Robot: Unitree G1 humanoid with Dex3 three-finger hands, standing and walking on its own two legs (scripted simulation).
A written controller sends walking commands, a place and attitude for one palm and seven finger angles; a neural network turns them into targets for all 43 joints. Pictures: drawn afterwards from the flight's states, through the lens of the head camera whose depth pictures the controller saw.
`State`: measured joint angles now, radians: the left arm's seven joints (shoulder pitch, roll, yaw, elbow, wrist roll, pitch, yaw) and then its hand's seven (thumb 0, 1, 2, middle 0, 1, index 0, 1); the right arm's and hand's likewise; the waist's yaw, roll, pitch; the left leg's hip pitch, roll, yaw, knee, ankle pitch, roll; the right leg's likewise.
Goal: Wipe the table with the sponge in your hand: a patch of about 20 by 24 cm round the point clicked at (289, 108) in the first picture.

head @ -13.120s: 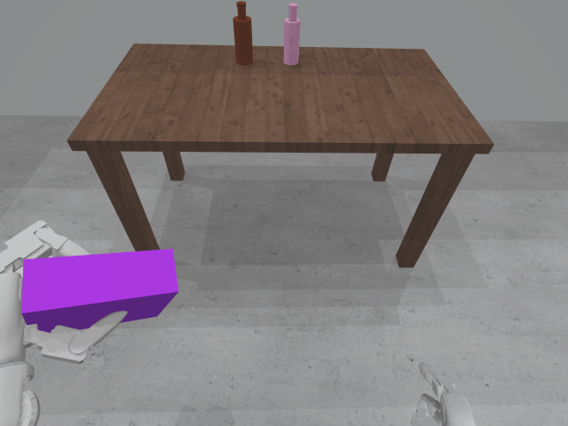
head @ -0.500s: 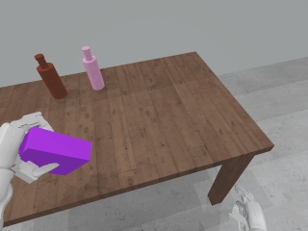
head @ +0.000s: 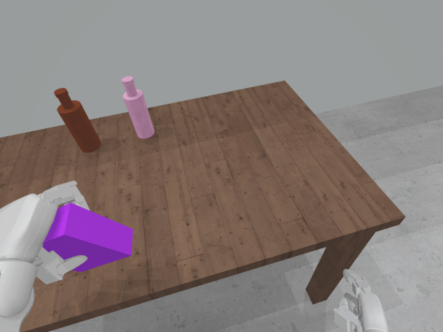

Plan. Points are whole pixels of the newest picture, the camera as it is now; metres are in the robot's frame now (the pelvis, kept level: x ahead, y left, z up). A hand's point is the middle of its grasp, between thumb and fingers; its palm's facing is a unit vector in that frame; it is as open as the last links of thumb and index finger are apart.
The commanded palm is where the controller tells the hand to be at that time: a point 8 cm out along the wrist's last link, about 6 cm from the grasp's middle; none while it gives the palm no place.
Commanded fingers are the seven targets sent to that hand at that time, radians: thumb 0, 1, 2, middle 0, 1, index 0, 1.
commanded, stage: turn the palm down, sponge in hand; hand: left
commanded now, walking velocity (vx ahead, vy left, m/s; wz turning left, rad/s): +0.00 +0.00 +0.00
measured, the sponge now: (87, 244) +0.22 +0.26 +0.08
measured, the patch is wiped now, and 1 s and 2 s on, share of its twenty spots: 0.00 0.00 0.00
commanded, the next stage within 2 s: move the sponge above the wiping area in 1.08 s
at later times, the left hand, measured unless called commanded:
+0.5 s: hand (52, 233) +0.21 +0.30 +0.11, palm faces +0.07 -0.16 -0.98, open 9.1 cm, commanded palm +0.19 +0.29 +0.17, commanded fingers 0.00 0.10 1.30 -1.20 -1.60 -1.20 -1.60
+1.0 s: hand (63, 232) +0.22 +0.29 +0.11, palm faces +0.02 -0.08 -1.00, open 9.1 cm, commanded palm +0.19 +0.28 +0.17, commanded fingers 0.00 0.10 1.30 -1.20 -1.60 -1.20 -1.60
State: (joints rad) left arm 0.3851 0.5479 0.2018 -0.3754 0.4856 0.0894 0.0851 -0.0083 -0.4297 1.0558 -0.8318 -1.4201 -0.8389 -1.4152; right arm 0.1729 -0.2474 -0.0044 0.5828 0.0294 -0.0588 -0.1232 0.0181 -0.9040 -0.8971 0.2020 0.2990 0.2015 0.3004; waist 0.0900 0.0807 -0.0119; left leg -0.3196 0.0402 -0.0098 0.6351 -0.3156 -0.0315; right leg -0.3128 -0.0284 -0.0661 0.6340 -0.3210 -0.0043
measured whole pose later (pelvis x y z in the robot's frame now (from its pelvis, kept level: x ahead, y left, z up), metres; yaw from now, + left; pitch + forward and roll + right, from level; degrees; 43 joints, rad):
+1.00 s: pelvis +0.00 +0.00 +0.02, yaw +0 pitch -4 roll +0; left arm 0.18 0.49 -0.02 -0.18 0.90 0.30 0.00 -0.01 -0.43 1.06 -0.83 -1.42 -0.84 -1.42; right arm 0.03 -0.25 0.02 0.68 0.03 -0.01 -0.07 0.02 -0.90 -0.90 0.20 0.30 0.21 0.30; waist 0.14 0.12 0.03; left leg -0.14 0.03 0.00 0.42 -0.21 -0.03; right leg -0.14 -0.03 -0.06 0.42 -0.22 -0.01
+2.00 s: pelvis +0.00 +0.01 +0.02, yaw +0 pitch -3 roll +0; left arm 0.06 0.42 -0.10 0.00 0.95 0.34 0.06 -0.01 -0.43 1.06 -0.83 -1.42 -0.84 -1.42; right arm 0.03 -0.24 0.02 0.70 0.04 -0.02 -0.07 0.02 -0.90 -0.90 0.20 0.30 0.20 0.30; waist 0.12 0.10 0.01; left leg -0.16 0.02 0.01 0.41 -0.20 -0.02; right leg -0.16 -0.03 -0.05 0.42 -0.21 0.00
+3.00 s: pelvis +0.00 +0.01 +0.02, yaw +0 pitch +0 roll +0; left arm -0.02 0.37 -0.13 0.20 0.99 0.30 0.14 -0.01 -0.43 1.06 -0.83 -1.42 -0.84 -1.42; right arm 0.06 -0.24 -0.01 0.72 0.05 -0.02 -0.08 0.02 -0.90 -0.90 0.20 0.30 0.20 0.30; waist 0.11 0.08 -0.01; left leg -0.22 0.03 0.00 0.45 -0.22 -0.02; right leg -0.23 -0.03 -0.05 0.46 -0.23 0.00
